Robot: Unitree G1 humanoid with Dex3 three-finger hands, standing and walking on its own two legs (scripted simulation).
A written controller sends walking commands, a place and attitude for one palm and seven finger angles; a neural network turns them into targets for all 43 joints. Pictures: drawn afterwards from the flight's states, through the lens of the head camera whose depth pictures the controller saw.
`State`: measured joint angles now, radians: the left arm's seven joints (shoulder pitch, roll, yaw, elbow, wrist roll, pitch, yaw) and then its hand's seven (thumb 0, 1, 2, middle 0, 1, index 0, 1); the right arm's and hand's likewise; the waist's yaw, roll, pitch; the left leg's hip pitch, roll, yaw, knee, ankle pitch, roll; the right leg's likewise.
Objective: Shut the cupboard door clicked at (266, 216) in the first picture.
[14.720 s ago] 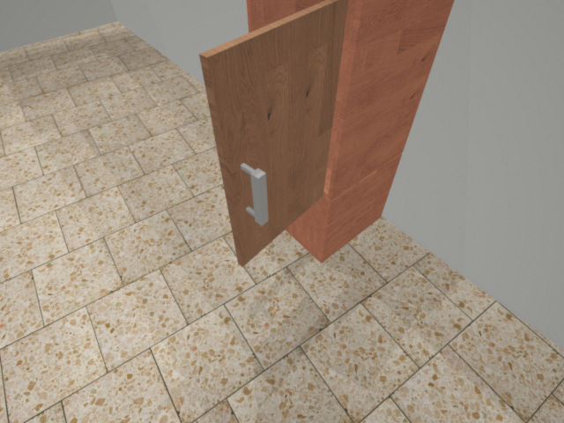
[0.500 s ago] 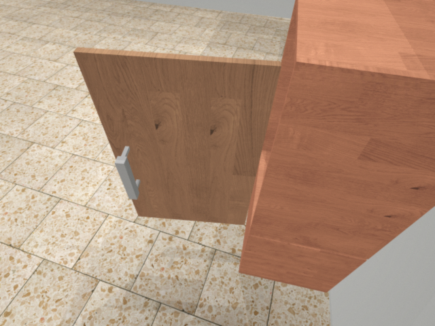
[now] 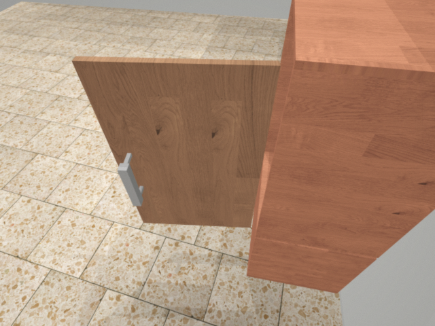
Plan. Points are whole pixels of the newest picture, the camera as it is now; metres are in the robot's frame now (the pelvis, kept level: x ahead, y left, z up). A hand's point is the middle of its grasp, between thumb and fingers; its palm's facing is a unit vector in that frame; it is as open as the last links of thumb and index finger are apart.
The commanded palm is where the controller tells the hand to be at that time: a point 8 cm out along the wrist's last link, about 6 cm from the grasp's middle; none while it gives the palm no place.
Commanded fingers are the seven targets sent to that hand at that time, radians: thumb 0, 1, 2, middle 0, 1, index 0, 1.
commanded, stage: look again from close up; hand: left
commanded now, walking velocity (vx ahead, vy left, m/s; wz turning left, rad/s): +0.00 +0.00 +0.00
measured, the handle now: (133, 180) +0.46 +0.25 -0.07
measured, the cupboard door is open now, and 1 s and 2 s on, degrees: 98 98 98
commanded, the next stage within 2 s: raise the hand and make a fist in 0.02 s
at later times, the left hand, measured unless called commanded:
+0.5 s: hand out of the picture +0.13 +0.16 -0.08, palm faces -0.02 -1.00 +0.01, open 6.4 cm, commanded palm +0.11 +0.23 -0.07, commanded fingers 0.00 0.90 0.90 -0.55 -0.68 -0.55 -0.68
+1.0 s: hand (119, 321) +0.15 +0.19 -0.07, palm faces +0.01 -1.00 -0.03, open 4.0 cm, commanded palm +0.12 +0.24 -0.07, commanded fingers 0.00 0.90 0.90 -1.01 -1.18 -1.01 -1.18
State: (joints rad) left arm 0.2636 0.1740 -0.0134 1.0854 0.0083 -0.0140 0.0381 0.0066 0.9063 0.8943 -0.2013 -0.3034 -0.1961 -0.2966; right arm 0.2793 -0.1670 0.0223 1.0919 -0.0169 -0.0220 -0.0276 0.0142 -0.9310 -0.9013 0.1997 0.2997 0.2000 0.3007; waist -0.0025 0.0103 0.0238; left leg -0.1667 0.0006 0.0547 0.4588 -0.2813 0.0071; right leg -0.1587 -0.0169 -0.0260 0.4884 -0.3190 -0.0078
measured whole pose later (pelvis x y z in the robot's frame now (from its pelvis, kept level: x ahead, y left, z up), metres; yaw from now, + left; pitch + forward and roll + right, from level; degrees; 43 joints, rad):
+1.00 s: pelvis -0.07 +0.00 -0.12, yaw +0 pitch +18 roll -2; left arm 0.40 0.23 0.17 -0.01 -0.30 -0.40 -0.26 0.02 0.90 0.90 -0.83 -0.99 -0.83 -0.99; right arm 0.29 -0.22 -0.01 0.56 0.02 -0.23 -0.06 0.02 -0.90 -0.90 0.20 0.30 0.20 0.30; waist -0.01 0.04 -0.17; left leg -1.08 0.03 -0.02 1.30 -0.53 0.01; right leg -1.02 0.00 -0.08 1.26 -0.55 -0.02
